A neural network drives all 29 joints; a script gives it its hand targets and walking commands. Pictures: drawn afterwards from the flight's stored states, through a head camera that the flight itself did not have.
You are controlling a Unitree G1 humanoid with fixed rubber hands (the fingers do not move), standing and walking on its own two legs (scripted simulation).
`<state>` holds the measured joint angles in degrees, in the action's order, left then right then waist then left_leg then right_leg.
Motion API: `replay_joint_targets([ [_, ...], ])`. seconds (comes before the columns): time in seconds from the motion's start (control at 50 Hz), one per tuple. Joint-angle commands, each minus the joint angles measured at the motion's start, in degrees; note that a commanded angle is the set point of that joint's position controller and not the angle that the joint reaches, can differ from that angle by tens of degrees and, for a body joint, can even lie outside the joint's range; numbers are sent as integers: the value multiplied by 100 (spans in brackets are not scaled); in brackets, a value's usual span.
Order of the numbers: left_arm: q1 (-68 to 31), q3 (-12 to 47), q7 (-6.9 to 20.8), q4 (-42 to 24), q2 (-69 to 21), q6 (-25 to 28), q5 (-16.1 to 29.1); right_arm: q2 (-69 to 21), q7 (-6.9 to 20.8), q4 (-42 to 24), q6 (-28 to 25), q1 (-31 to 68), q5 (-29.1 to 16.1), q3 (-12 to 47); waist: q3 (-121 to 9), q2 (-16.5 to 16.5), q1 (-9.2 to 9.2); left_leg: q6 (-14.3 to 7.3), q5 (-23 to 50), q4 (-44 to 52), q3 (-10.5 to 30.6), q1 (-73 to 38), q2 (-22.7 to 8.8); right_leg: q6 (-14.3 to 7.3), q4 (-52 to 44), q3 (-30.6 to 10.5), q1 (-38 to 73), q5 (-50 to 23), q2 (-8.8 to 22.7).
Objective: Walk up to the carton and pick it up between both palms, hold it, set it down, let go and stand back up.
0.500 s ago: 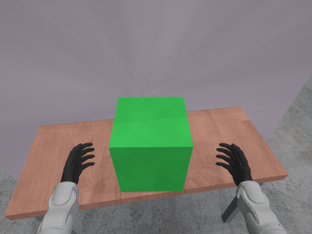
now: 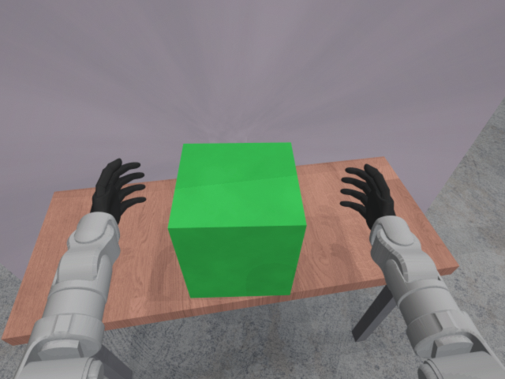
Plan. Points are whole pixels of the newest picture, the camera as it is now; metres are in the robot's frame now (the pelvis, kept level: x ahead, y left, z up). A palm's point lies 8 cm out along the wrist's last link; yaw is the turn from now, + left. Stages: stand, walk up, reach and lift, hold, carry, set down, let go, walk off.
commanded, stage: reach and lift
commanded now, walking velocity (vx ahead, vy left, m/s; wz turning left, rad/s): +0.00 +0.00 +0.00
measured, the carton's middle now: (239, 222) +0.44 +0.05 -0.03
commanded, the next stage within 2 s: none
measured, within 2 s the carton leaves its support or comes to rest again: neither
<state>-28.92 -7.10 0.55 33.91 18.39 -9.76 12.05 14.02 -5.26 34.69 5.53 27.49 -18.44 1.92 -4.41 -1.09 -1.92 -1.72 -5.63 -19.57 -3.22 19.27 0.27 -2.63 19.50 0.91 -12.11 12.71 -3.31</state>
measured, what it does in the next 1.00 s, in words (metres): stands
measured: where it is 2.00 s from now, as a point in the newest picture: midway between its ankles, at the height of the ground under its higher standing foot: outside the picture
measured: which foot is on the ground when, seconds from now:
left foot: down 0.00-1.00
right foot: down 0.00-1.00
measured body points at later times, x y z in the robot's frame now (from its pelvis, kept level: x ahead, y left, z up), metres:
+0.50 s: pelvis +0.00 +0.00 +0.00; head +0.03 +0.01 +0.45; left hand +0.43 +0.26 +0.13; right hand +0.46 -0.17 +0.13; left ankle +0.04 +0.10 -0.75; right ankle -0.04 -0.09 -0.75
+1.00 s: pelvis -0.01 +0.00 -0.02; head +0.07 +0.02 +0.42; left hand +0.41 +0.23 +0.01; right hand +0.43 -0.16 +0.02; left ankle +0.04 +0.10 -0.75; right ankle -0.03 -0.08 -0.75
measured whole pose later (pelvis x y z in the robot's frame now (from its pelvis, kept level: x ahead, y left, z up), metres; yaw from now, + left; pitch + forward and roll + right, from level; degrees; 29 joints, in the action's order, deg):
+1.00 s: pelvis -0.01 +0.00 -0.02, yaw +1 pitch +23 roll -2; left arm -47.5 -0.1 -1.2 73.7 16.2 16.9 12.4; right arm 9.6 -3.7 65.4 -10.3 44.9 -12.3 -2.6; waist -15.0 -1.1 -0.6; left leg -0.9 -6.6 -29.9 -0.7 46.4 -0.7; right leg -3.2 30.0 3.9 -38.6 14.6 -4.2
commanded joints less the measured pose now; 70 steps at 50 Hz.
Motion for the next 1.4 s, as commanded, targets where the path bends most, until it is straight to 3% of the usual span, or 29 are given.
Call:
replay_joint_targets([
  [0.0, -2685, -189, -4, -722, 963, 224, 16, 931, 38, -812, -207, 2810, -20, -355, -2718, 178, -55, 72, 1656, -435, 428, -2726, -221, 415, -325, -191, -823, -1281, 290],
  [0.12, -3206, -214, 0, -356, 1058, 79, -92, 1129, 87, -181, -126, 3402, -210, -217, -2989, 173, -120, 130, 2117, -554, 424, -2851, -230, 466, -270, -112, -794, -1761, 202],
  [0.2, -3602, -158, -61, -219, 1067, -24, -175, 1250, 141, 321, -70, 3719, -268, -250, -3033, 388, -89, 211, 2225, -600, 451, -3059, -278, 425, -330, -32, -1043, -1687, 162],
  [0.34, -4198, 79, -139, 126, 1084, 5, -99, 1378, 233, 767, -62, 4354, -272, -296, -3388, 455, -82, 257, 2180, -671, 470, -3065, -295, 437, -328, 51, -1277, -1643, 137],
  [0.46, -4223, 82, -63, 697, 1103, 187, -101, 1260, 170, 1075, -157, 4465, -213, -203, -3555, 203, -45, 210, 2285, -752, 491, -2848, -266, 518, -223, 52, -1158, -2093, 165],
  [0.6, -3901, 13, 122, 1644, 985, 905, -351, 903, 89, 1641, -603, 4122, -91, -79, -3203, 85, -39, 159, 2168, -697, 450, -2099, -217, 626, -44, 25, -821, -2377, 253],
  [0.7, -3959, 167, 126, 2288, 775, 1856, -411, 677, 135, 1920, -1184, 3928, 116, -179, -3195, 250, -2, 210, 1915, -778, 458, -1776, -287, 516, -26, 64, -1433, -1571, 289],
  [0.8, -4566, 497, -41, 2552, 681, 2606, -100, 585, 199, 1919, -1608, 4235, 329, -393, -3732, 453, 89, 261, 1363, -1019, 498, -1567, -371, 355, 177, 134, -2350, -546, 343],
  [0.9, -4990, 657, -214, 2580, 703, 3076, 107, 561, 168, 1766, -1935, 4512, 609, -658, -5034, 617, 144, 354, 1373, -1431, 494, -1459, -390, 342, 600, 177, -2817, -612, 375],
  [0.98, -4758, 459, -194, 3097, 671, 3249, -56, 541, 69, 2085, -2179, 4393, 728, -629, -5433, 516, 104, 389, 1792, -1745, 440, -1124, -351, 427, 923, 123, -2677, -1240, 374],
  [1.14, -4152, -53, -64, 3846, 563, 3352, -503, 486, -46, 2923, -2572, 4236, 357, -98, -4730, 110, -107, 350, 2228, -1802, 380, -434, -255, 622, 1268, 5, -1924, -2452, 355],
  [1.22, -4093, -44, -47, 3813, 435, 3408, -504, 459, 31, 3044, -2694, 4214, 197, 28, -4392, 108, -145, 362, 2248, -1805, 441, -592, -288, 579, 1212, 45, -2257, -2169, 309],
  [1.38, -4396, 278, -65, 3249, 103, 3586, -275, 299, 158, 2831, -2766, 4318, 294, -79, -4697, 228, 30, 403, 2165, -2014, 508, -1019, -322, 461, 1099, 108, -3086, -1451, 291],
])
